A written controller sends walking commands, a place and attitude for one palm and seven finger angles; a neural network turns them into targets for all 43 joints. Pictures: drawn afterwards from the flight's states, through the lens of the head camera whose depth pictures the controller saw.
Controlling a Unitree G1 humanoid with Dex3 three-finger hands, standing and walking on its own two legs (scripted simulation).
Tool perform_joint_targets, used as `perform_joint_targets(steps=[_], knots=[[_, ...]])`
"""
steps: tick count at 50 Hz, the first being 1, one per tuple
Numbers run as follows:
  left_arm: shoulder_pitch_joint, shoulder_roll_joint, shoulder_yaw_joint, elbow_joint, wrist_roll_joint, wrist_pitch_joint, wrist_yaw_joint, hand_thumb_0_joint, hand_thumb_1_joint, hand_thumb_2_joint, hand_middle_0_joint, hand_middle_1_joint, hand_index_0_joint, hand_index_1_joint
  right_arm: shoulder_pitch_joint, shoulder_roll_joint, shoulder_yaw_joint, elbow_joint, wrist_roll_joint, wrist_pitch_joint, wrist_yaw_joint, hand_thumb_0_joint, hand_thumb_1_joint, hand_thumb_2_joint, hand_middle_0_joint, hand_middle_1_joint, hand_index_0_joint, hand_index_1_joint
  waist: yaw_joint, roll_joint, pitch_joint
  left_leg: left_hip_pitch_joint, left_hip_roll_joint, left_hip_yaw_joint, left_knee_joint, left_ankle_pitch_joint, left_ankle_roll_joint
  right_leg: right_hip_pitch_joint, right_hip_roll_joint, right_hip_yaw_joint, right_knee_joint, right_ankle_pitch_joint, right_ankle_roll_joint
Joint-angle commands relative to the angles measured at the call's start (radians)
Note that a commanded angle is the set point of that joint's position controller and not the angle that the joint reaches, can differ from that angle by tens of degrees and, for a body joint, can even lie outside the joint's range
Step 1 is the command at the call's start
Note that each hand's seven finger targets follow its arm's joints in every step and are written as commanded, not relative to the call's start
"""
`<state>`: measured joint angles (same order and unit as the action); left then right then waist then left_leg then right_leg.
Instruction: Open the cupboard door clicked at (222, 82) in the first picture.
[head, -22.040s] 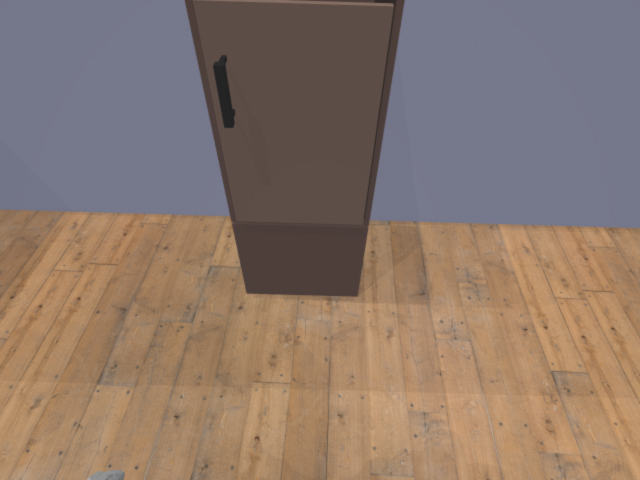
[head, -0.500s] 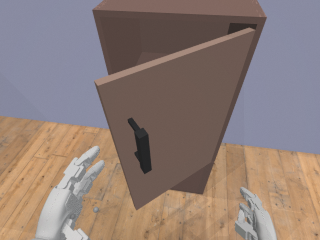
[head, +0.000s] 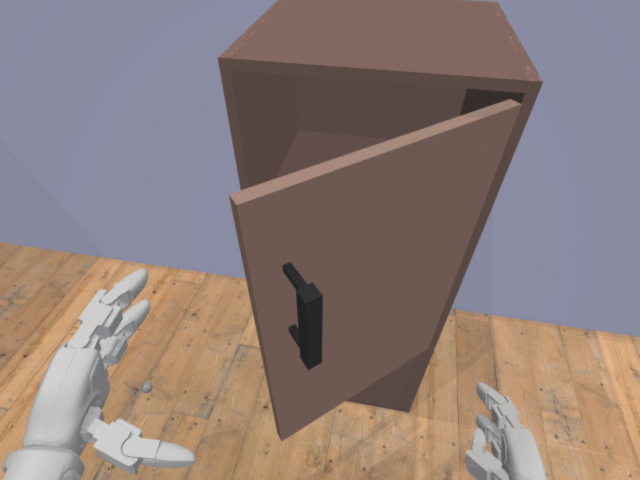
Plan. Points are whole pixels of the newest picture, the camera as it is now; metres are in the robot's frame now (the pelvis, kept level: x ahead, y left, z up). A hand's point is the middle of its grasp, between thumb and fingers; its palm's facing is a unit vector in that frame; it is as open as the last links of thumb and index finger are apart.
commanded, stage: draw the hand back to the body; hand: left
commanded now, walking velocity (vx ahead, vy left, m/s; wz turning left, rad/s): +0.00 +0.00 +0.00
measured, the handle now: (301, 317) +0.28 +0.06 +0.09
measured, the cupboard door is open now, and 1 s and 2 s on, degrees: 42 42 42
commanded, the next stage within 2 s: step back with the hand held close in 0.98 s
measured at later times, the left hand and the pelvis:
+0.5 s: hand (89, 325) +0.20 +0.25 +0.17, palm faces +0.40 -0.82 -0.40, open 10.3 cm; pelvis +0.02 +0.00 +0.03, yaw -1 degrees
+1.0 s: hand (86, 320) +0.20 +0.24 +0.18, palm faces +0.44 -0.80 -0.40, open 7.4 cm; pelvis +0.01 -0.01 +0.03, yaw -1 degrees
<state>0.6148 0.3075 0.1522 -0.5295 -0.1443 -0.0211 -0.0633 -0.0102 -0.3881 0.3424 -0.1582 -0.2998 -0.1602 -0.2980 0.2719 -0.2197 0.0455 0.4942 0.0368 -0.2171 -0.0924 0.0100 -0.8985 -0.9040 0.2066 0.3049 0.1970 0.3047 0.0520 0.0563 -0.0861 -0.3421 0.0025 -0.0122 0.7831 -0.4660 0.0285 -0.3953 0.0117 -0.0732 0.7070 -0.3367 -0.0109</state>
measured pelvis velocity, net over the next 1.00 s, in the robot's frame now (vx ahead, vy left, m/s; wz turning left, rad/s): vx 0.01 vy -0.01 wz -0.02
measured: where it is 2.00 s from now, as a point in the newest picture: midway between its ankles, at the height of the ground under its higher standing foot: outside the picture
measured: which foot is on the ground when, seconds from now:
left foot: down 0.00-1.00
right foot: down 0.00-1.00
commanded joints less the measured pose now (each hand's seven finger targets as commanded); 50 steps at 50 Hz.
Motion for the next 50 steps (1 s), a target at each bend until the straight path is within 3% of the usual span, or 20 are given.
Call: perform_joint_targets(steps=[1,4,6,8,11,13,15,19,20,25,30,33,37,39,42,43,50], knots=[[-0.004,0.078,0.051,-0.242,0.082,-0.067,0.146,0.000,-0.115,0.465,-0.164,-0.300,-0.164,-0.300,-0.110,-0.098,-0.040,-0.151,-0.019,-0.038,-0.004,0.000,-0.900,-0.900,0.200,0.300,0.200,0.300,0.001,0.039,0.019,-0.055,0.014,-0.032,-0.241,0.277,-0.029,0.170,-0.014,0.039,-0.146,0.159,-0.022],[-0.012,0.099,0.070,-0.229,0.099,-0.076,0.175,0.000,-0.010,0.510,-0.168,-0.300,-0.168,-0.300,-0.124,-0.101,-0.045,-0.131,-0.024,-0.033,-0.006,0.000,-0.900,-0.900,0.200,0.300,0.200,0.300,0.001,-0.002,0.008,-0.001,0.020,-0.030,-0.274,0.338,-0.028,0.206,-0.017,0.037,-0.168,0.205,-0.019],[-0.029,0.112,0.091,-0.221,0.105,-0.080,0.185,0.000,0.060,0.540,-0.170,-0.300,-0.170,-0.300,-0.127,-0.101,-0.048,-0.117,-0.026,-0.025,-0.005,0.000,-0.900,-0.900,0.200,0.300,0.200,0.300,0.002,-0.003,0.006,0.025,0.021,-0.027,-0.293,0.358,-0.029,0.223,-0.016,0.040,-0.184,0.214,-0.018],[-0.063,0.133,0.113,-0.218,0.110,-0.086,0.195,0.000,0.130,0.570,-0.173,-0.300,-0.173,-0.300,-0.142,-0.104,-0.046,-0.105,-0.026,-0.023,-0.007,0.000,-0.900,-0.900,0.200,0.300,0.200,0.300,0.005,0.035,0.021,0.045,0.022,-0.027,-0.314,0.374,-0.033,0.240,-0.020,0.040,-0.201,0.218,-0.019],[-0.076,0.137,0.139,-0.195,0.107,-0.089,0.202,0.000,0.235,0.615,-0.176,-0.300,-0.176,-0.300,-0.146,-0.100,-0.047,-0.089,-0.029,-0.016,-0.005,0.000,-0.900,-0.900,0.200,0.300,0.200,0.300,0.008,-0.002,0.017,0.075,0.024,-0.028,-0.337,0.421,-0.036,0.268,-0.018,0.038,-0.219,0.244,-0.017],[-0.083,0.152,0.162,-0.192,0.110,-0.093,0.204,0.000,0.305,0.645,-0.179,-0.300,-0.179,-0.300,-0.160,-0.104,-0.049,-0.079,-0.029,-0.015,-0.002,0.000,-0.900,-0.900,0.200,0.300,0.200,0.300,0.016,0.028,0.009,0.098,0.030,-0.029,-0.351,0.486,-0.044,0.290,-0.020,0.039,-0.227,0.272,-0.019],[-0.071,0.137,0.166,-0.175,0.104,-0.093,0.202,0.000,0.375,0.675,-0.181,-0.300,-0.181,-0.300,-0.163,-0.101,-0.051,-0.069,-0.031,-0.011,0.004,0.000,-0.900,-0.900,0.200,0.300,0.200,0.300,0.014,0.008,0.011,0.117,0.031,-0.023,-0.356,0.529,-0.047,0.299,-0.021,0.038,-0.237,0.301,-0.015],[-0.101,0.159,0.208,-0.152,0.101,-0.096,0.204,0.000,0.515,0.735,-0.186,-0.300,-0.186,-0.300,-0.170,-0.104,-0.057,-0.055,-0.032,0.002,0.008,0.000,-0.900,-0.900,0.200,0.300,0.200,0.300,0.015,0.007,0.013,0.138,0.031,-0.012,-0.373,0.555,-0.046,0.322,-0.021,0.042,-0.259,0.335,-0.013],[-0.101,0.159,0.218,-0.130,0.099,-0.094,0.203,0.000,0.550,0.750,-0.187,-0.300,-0.187,-0.300,-0.173,-0.102,-0.059,-0.050,-0.032,0.007,0.009,0.000,-0.900,-0.900,0.200,0.300,0.200,0.300,0.017,-0.017,0.011,0.142,0.031,-0.009,-0.377,0.545,-0.044,0.323,-0.019,0.041,-0.265,0.331,-0.011],[-0.169,0.192,0.264,-0.137,0.095,-0.102,0.205,0.000,0.725,0.825,-0.194,-0.300,-0.194,-0.300,-0.183,-0.103,-0.062,-0.041,-0.030,0.020,0.012,0.000,-0.900,-0.900,0.200,0.300,0.200,0.300,0.016,0.031,0.006,0.170,0.028,0.003,-0.389,0.553,-0.039,0.337,-0.021,0.050,-0.288,0.349,-0.011],[-0.214,0.213,0.306,-0.096,0.088,-0.106,0.208,0.000,0.900,0.900,-0.200,-0.300,-0.200,-0.300,-0.190,-0.102,-0.066,-0.027,-0.028,0.031,0.013,0.000,-0.900,-0.900,0.200,0.300,0.200,0.300,0.017,0.011,0.011,0.182,0.026,0.008,-0.404,0.528,-0.030,0.348,-0.020,0.054,-0.308,0.345,-0.010],[-0.201,0.177,0.269,-0.065,0.088,-0.105,0.200,0.000,0.900,0.900,-0.200,-0.300,-0.200,-0.300,-0.197,-0.107,-0.069,-0.025,-0.027,0.033,0.016,0.000,-0.900,-0.900,0.200,0.300,0.200,0.300,0.015,0.021,0.039,0.180,0.026,0.011,-0.412,0.514,-0.025,0.341,-0.021,0.052,-0.321,0.336,-0.009],[-0.199,0.193,0.281,-0.083,0.089,-0.113,0.200,0.000,0.900,0.900,-0.200,-0.300,-0.200,-0.300,-0.197,-0.106,-0.072,-0.026,-0.029,0.033,0.020,0.000,-0.900,-0.900,0.200,0.300,0.200,0.300,0.017,-0.004,0.022,0.188,0.022,0.016,-0.416,0.493,-0.018,0.350,-0.018,0.056,-0.325,0.337,-0.006],[-0.223,0.208,0.288,-0.108,0.092,-0.117,0.202,0.000,0.900,0.900,-0.200,-0.300,-0.200,-0.300,-0.203,-0.106,-0.070,-0.028,-0.029,0.032,0.018,0.000,-0.900,-0.900,0.200,0.300,0.200,0.300,0.018,0.020,0.018,0.185,0.020,0.012,-0.421,0.480,-0.020,0.358,-0.020,0.057,-0.324,0.329,-0.008],[-0.214,0.210,0.297,-0.096,0.089,-0.120,0.202,0.000,0.900,0.900,-0.200,-0.300,-0.200,-0.300,-0.204,-0.100,-0.071,-0.025,-0.028,0.027,0.017,0.000,-0.900,-0.900,0.200,0.300,0.200,0.300,0.018,-0.001,0.026,0.184,0.018,0.020,-0.422,0.436,-0.015,0.351,-0.018,0.062,-0.336,0.309,-0.007],[-0.217,0.218,0.304,-0.089,0.091,-0.120,0.203,0.000,0.900,0.900,-0.200,-0.300,-0.200,-0.300,-0.207,-0.101,-0.072,-0.021,-0.029,0.025,0.013,0.000,-0.900,-0.900,0.200,0.300,0.200,0.300,0.021,0.023,0.030,0.183,0.016,0.021,-0.422,0.432,-0.014,0.354,-0.021,0.064,-0.340,0.308,-0.010],[-0.221,0.204,0.292,-0.066,0.089,-0.131,0.202,0.000,0.900,0.900,-0.200,-0.300,-0.200,-0.300,-0.207,-0.097,-0.072,-0.013,-0.029,0.018,0.014,0.000,-0.900,-0.900,0.200,0.300,0.200,0.300,0.017,-0.004,0.052,0.185,0.014,0.025,-0.426,0.392,-0.008,0.341,-0.020,0.069,-0.356,0.276,-0.006]])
